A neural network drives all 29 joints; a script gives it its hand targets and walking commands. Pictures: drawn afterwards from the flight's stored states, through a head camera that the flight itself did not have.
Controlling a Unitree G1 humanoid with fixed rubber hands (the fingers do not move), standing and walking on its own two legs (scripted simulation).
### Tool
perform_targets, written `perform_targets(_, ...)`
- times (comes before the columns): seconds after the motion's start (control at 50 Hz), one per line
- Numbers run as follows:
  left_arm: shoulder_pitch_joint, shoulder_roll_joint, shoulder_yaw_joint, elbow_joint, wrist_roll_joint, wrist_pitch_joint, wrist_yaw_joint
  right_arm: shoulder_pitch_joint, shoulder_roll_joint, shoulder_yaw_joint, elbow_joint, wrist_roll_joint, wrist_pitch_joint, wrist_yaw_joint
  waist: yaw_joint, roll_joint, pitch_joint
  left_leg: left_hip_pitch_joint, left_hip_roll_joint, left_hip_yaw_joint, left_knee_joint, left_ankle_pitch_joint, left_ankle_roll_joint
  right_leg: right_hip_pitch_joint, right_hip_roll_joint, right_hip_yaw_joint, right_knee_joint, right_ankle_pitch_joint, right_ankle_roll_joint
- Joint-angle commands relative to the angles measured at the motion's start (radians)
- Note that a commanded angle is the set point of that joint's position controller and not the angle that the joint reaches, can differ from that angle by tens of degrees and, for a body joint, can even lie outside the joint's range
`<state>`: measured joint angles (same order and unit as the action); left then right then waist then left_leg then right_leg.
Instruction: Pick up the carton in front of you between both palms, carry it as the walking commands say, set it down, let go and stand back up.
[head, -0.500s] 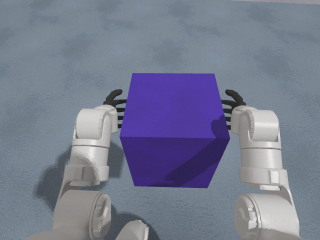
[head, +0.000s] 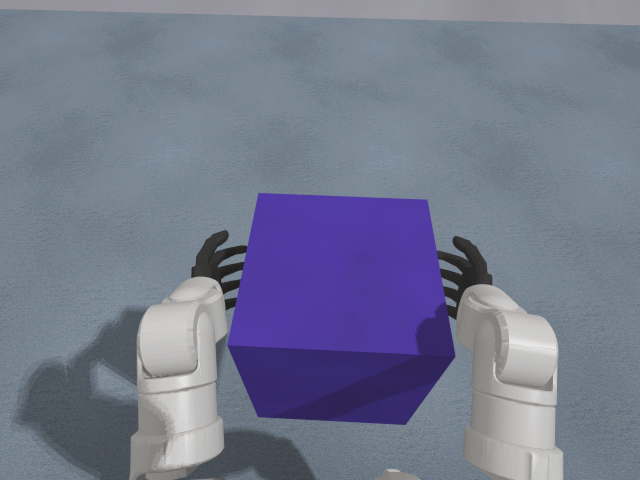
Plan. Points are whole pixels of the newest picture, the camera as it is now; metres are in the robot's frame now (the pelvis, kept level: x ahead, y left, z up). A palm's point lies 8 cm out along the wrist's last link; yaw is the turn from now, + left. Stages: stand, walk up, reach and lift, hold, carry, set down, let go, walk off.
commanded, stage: carry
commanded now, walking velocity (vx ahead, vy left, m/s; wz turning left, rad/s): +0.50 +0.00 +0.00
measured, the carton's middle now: (336, 316) +0.33 -0.01 -0.01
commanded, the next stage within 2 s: none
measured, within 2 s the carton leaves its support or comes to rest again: neither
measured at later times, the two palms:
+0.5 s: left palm (242, 165) +0.52 +0.13 +0.08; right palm (446, 159) +0.54 -0.17 +0.08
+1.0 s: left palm (243, 141) +0.59 +0.13 +0.07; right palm (433, 138) +0.60 -0.17 +0.07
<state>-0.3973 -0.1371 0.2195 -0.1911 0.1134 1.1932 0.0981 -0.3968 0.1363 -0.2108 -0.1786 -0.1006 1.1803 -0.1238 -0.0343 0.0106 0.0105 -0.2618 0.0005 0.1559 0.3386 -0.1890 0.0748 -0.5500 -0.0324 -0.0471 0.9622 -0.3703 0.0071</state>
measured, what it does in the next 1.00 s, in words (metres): walks ahead: right foot, then left foot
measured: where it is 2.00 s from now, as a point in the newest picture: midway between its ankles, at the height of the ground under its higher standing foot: (328, 447)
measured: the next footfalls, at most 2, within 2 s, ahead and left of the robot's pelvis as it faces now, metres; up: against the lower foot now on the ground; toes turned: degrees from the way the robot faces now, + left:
right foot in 0.20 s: +0.32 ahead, -0.13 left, +0.00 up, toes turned +1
left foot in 0.46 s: +0.33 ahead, +0.09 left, +0.00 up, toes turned -10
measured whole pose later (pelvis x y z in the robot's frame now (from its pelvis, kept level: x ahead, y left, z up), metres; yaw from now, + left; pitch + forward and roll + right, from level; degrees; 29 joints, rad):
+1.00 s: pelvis +0.33 -0.03 -0.02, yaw +2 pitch +4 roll +0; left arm -0.16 -0.13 0.10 -0.28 0.14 1.22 0.08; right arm -0.16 0.13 -0.11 -0.27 -0.14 1.21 -0.08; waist 0.00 0.00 -0.15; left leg -0.27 0.06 0.15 0.57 -0.36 0.00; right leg -0.25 -0.06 -0.18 0.57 -0.37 -0.01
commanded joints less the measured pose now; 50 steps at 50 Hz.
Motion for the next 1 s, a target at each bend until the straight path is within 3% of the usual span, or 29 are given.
perform_targets(0.0,-0.499,-0.984,-0.8,-0.143,-0.374,-0.03,-0.209,-0.551,0.994,0.807,-0.188,0.443,-0.004,0.271,0.01,0.116,-0.479,0.479,0.249,-0.203,-0.047,0.517,0.09,-0.075,-0.007,-0.045,-0.2,0.068,0.02)
perform_targets(0.1,-0.294,-0.925,-0.832,-0.16,-0.365,-0.005,-0.225,-0.278,0.906,0.801,-0.164,0.385,0.019,0.291,0.007,0.168,-0.376,0.413,0.18,-0.049,-0.009,0.725,0.019,0.057,0.046,-0.154,-0.468,0.339,0.022)
perform_targets(0.14,-0.223,-0.913,-0.825,-0.151,-0.374,0.011,-0.243,-0.199,0.885,0.783,-0.153,0.367,0.029,0.296,0.022,0.147,-0.369,0.36,0.15,0.02,0.119,0.765,-0.033,0.231,0.077,-0.213,-0.603,0.479,0.021)
perform_targets(0.16,-0.203,-0.914,-0.822,-0.15,-0.376,0.018,-0.252,-0.167,0.881,0.778,-0.147,0.361,0.033,0.298,0.029,0.131,-0.378,0.279,0.138,0.045,0.199,0.704,-0.068,0.379,0.062,-0.215,-0.648,0.561,0.01)
perform_targets(0.18,-0.186,-0.909,-0.818,-0.147,-0.376,0.025,-0.262,-0.156,0.874,0.772,-0.142,0.353,0.036,0.302,0.039,0.096,-0.393,0.162,0.12,0.051,0.296,0.518,-0.108,0.538,-0.03,-0.133,-0.64,0.731,-0.001)
perform_targets(0.2,-0.196,-0.903,-0.81,-0.14,-0.375,0.03,-0.269,-0.208,0.867,0.779,-0.161,0.36,0.042,0.305,0.058,-0.104,-0.459,-0.055,0.074,0.03,0.512,0.067,-0.137,0.77,-0.253,0.108,-0.499,1.219,-0.082)
perform_targets(0.22,-0.187,-0.896,-0.794,-0.095,-0.371,0.027,-0.273,-0.215,0.876,0.795,-0.155,0.373,0.055,0.304,0.062,-0.268,-0.531,-0.258,-0.02,-0.028,0.72,-0.361,-0.145,0.932,-0.389,0.312,-0.515,1.315,-0.25)
perform_targets(0.24,-0.172,-0.911,-0.795,-0.1,-0.384,0.022,-0.275,-0.209,0.878,0.801,-0.152,0.375,0.052,0.307,0.053,-0.206,-0.507,-0.282,0.004,-0.109,0.79,-0.405,-0.129,0.843,-0.4,0.294,-0.571,1.191,-0.266)
perform_targets(0.26,-0.187,-0.939,-0.798,-0.108,-0.392,0.016,-0.278,-0.24,0.902,0.813,-0.163,0.381,0.045,0.309,0.052,-0.171,-0.489,-0.272,0.037,-0.148,0.752,-0.39,-0.105,0.77,-0.362,0.236,-0.598,1.049,-0.243)
perform_targets(0.28,-0.214,-0.965,-0.804,-0.128,-0.4,0.01,-0.279,-0.266,0.929,0.822,-0.17,0.391,0.038,0.31,0.045,-0.115,-0.458,-0.234,0.079,-0.164,0.631,-0.361,-0.096,0.68,-0.332,0.175,-0.627,0.933,-0.199)
perform_targets(0.3,-0.237,-0.981,-0.81,-0.143,-0.409,0.006,-0.28,-0.276,0.95,0.825,-0.176,0.398,0.031,0.308,0.039,-0.098,-0.429,-0.175,0.1,-0.162,0.451,-0.329,-0.098,0.598,-0.295,0.107,-0.661,0.814,-0.156)
perform_targets(0.34,-0.243,-0.992,-0.816,-0.163,-0.417,0.0,-0.282,-0.265,0.97,0.833,-0.188,0.405,0.019,0.299,0.038,-0.127,-0.438,-0.036,0.048,-0.091,0.28,-0.283,-0.105,0.515,-0.249,0.028,-0.681,0.694,-0.138)
perform_targets(0.38,-0.21,-0.978,-0.818,-0.169,-0.42,-0.006,-0.285,-0.232,0.965,0.836,-0.198,0.396,0.012,0.293,0.042,-0.149,-0.465,0.029,0.05,-0.05,0.184,-0.157,-0.102,0.503,-0.246,-0.004,-0.671,0.592,-0.139)
perform_targets(0.42,-0.202,-0.958,-0.82,-0.181,-0.419,-0.008,-0.287,-0.216,0.952,0.836,-0.211,0.389,0.011,0.29,0.035,-0.122,-0.454,0.123,0.073,-0.021,0.039,0.08,-0.103,0.438,-0.203,-0.05,-0.63,0.445,-0.102)
perform_targets(0.46,-0.205,-0.929,-0.816,-0.184,-0.407,-0.002,-0.287,-0.227,0.927,0.83,-0.223,0.39,0.021,0.291,0.035,-0.073,-0.413,0.163,0.167,-0.092,0.019,0.156,-0.101,0.356,-0.163,-0.062,-0.615,0.217,-0.041)
perform_targets(0.48,-0.227,-0.922,-0.823,-0.191,-0.407,0.007,-0.285,-0.241,0.91,0.825,-0.211,0.381,0.025,0.293,0.042,-0.013,-0.363,0.118,0.206,-0.121,0.053,0.217,-0.09,0.355,-0.125,-0.065,-0.603,0.223,-0.016)
perform_targets(0.5,-0.239,-0.909,-0.823,-0.192,-0.408,0.017,-0.283,-0.239,0.904,0.818,-0.196,0.38,0.031,0.294,0.041,0.025,-0.331,0.093,0.215,-0.119,0.07,0.273,-0.084,0.371,-0.13,-0.058,-0.582,0.285,-0.008)
perform_targets(0.58,-0.194,-0.859,-0.809,-0.123,-0.389,0.047,-0.274,-0.159,0.865,0.782,-0.102,0.361,0.053,0.296,0.036,0.035,-0.367,0.106,0.2,-0.106,0.144,0.532,-0.078,0.415,-0.145,-0.049,-0.46,0.596,-0.002)
perform_targets(0.64,-0.203,-0.872,-0.805,-0.097,-0.385,0.047,-0.274,-0.178,0.876,0.778,-0.079,0.364,0.054,0.3,0.035,0.031,-0.383,0.127,0.19,-0.095,0.182,0.636,-0.078,0.4,-0.133,-0.057,-0.432,0.643,0.003)
perform_targets(0.84,-0.243,-0.918,-0.818,-0.158,-0.407,0.031,-0.27,-0.247,0.919,0.812,-0.167,0.397,0.041,0.295,0.033,-0.018,-0.432,0.114,0.162,-0.084,0.231,0.511,-0.073,0.443,-0.137,-0.042,-0.401,0.716,-0.016)
perform_targets(0.98,-0.21,-0.919,-0.825,-0.126,-0.389,0.014,-0.276,-0.209,0.919,0.819,-0.134,0.378,0.025,0.302,0.034,-0.01,-0.397,0.1,0.167,-0.093,0.214,0.426,-0.065,0.406,-0.137,-0.033,-0.416,0.589,-0.019)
